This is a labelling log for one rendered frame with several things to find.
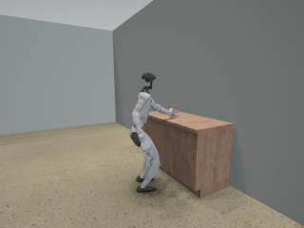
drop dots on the left robot forearm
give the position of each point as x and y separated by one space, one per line
165 111

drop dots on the right robot forearm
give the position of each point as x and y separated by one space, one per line
138 126

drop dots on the robot right hand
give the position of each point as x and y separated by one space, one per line
145 146

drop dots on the right robot thigh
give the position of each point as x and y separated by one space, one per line
154 149

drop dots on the left robot upper arm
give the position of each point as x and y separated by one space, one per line
156 107

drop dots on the counter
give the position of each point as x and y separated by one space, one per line
194 150

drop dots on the robot right foot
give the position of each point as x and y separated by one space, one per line
146 189

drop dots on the right robot upper arm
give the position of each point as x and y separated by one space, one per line
144 97

